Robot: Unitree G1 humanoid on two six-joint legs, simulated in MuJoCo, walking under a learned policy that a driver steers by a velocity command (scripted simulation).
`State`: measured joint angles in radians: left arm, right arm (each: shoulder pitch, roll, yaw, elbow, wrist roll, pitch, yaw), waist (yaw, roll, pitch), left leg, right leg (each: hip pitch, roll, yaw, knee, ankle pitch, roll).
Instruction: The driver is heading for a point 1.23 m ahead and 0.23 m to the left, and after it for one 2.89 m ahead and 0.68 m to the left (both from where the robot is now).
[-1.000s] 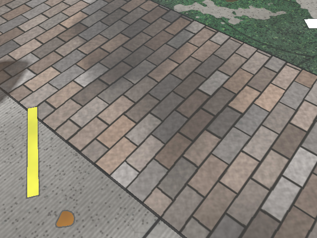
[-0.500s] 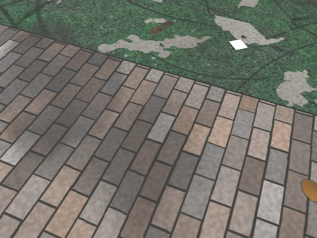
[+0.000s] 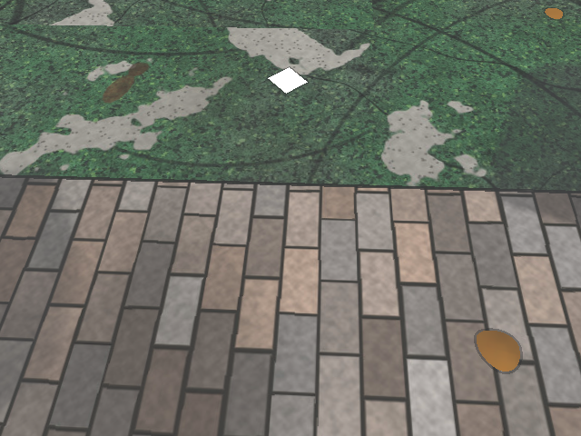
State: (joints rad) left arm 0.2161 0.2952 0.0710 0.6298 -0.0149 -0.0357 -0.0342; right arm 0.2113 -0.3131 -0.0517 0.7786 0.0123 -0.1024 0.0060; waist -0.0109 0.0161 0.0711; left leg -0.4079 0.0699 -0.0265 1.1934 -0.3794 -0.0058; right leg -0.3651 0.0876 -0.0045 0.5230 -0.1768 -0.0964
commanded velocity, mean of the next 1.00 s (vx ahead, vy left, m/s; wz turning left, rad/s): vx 0.50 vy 0.00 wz -0.07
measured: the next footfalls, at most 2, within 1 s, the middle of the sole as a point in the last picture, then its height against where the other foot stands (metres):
left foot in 0.38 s outside the picture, level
right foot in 0.90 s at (357, 331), level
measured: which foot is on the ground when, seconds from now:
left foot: up 0.00-0.36, down 0.38-0.92, up 0.94-1.00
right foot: down 0.00-0.40, up 0.42-0.88, down 0.90-1.00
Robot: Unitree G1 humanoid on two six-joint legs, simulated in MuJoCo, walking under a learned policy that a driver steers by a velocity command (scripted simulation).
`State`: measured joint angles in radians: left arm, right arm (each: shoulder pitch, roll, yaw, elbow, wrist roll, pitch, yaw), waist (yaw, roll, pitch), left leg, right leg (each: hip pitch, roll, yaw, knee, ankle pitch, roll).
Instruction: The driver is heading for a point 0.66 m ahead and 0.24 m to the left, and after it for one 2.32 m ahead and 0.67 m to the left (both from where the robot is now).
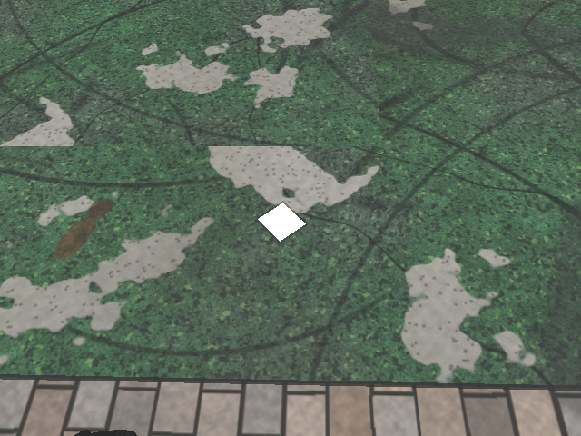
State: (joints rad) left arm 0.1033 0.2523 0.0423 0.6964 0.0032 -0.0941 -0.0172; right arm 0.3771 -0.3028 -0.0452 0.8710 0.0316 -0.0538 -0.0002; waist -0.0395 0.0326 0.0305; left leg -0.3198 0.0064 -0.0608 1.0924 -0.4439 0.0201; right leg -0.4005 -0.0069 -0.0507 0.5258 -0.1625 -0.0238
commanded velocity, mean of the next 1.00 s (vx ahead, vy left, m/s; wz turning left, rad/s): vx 0.50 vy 0.00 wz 0.53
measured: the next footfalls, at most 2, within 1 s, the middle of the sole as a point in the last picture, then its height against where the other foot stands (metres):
left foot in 0.42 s outside the picture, level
right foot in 0.90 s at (264, 339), level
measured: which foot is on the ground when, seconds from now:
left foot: up 0.00-0.40, down 0.42-0.90, up 0.92-1.00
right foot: down 0.00-0.42, up 0.44-0.88, down 0.90-1.00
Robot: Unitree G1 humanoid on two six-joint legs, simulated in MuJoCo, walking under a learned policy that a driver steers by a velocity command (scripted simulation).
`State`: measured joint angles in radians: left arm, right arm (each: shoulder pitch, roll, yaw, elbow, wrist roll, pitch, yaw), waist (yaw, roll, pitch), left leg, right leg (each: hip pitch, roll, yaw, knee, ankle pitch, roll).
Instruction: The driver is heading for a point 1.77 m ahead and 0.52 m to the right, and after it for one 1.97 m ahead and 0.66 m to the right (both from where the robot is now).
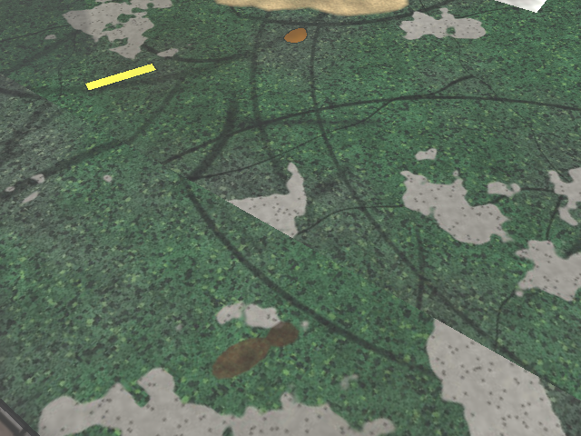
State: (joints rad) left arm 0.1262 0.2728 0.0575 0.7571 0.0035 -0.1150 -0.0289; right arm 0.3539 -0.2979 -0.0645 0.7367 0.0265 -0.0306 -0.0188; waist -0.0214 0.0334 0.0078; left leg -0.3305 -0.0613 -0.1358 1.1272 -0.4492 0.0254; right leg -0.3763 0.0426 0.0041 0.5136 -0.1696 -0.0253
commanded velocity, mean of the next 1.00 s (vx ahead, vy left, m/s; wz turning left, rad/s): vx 0.50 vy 0.00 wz -0.34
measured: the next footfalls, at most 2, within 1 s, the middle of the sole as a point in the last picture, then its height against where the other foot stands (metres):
left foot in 0.36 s outside the picture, level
right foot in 0.86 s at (383, 406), level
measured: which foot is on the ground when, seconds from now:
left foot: up 0.00-0.34, down 0.36-0.86, up 0.88-1.00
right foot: down 0.00-0.36, up 0.38-0.84, down 0.86-1.00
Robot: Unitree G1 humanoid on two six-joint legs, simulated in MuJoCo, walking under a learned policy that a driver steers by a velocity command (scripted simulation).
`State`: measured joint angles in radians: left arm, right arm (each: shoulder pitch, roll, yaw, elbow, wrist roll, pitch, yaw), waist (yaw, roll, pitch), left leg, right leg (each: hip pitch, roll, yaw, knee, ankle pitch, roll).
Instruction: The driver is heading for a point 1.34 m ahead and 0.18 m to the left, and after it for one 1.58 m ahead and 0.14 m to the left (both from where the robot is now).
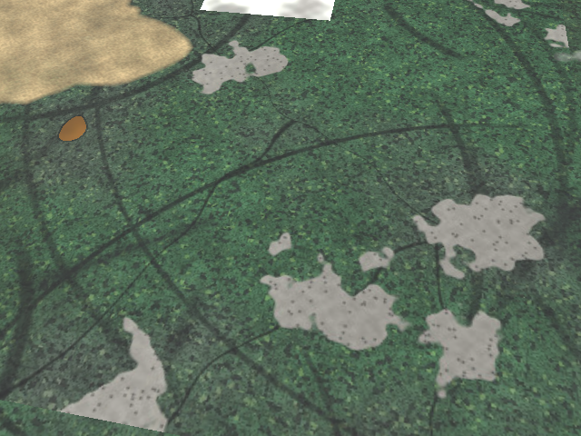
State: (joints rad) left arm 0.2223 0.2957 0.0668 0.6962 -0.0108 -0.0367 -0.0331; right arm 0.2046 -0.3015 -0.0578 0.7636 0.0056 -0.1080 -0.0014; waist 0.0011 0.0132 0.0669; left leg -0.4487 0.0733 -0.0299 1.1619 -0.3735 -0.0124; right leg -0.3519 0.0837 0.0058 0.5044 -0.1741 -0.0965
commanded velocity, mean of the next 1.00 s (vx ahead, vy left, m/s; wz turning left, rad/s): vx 0.50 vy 0.00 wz -0.11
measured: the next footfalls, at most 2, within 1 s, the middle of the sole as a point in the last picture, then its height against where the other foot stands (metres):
left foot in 0.36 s outside the picture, level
right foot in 0.88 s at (371, 340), level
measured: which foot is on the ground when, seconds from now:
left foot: up 0.00-0.34, down 0.36-0.88, up 0.90-1.00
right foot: down 0.00-0.38, up 0.40-0.86, down 0.88-1.00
